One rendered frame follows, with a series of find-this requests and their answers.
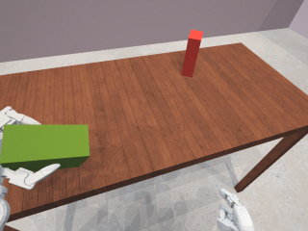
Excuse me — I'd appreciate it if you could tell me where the robot right hand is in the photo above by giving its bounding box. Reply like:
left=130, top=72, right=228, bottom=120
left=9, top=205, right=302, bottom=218
left=217, top=188, right=256, bottom=231

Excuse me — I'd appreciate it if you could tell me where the sponge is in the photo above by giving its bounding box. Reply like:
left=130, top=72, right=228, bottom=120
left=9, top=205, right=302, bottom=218
left=0, top=124, right=90, bottom=172

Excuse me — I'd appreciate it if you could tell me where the table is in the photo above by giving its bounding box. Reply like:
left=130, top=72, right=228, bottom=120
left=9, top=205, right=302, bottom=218
left=0, top=42, right=308, bottom=231

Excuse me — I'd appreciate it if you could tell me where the robot left hand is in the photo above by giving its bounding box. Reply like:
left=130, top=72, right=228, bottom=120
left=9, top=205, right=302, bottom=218
left=0, top=106, right=61, bottom=191

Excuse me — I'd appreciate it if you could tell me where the robot left forearm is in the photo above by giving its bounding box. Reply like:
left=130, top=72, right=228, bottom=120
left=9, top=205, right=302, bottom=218
left=0, top=185, right=11, bottom=231

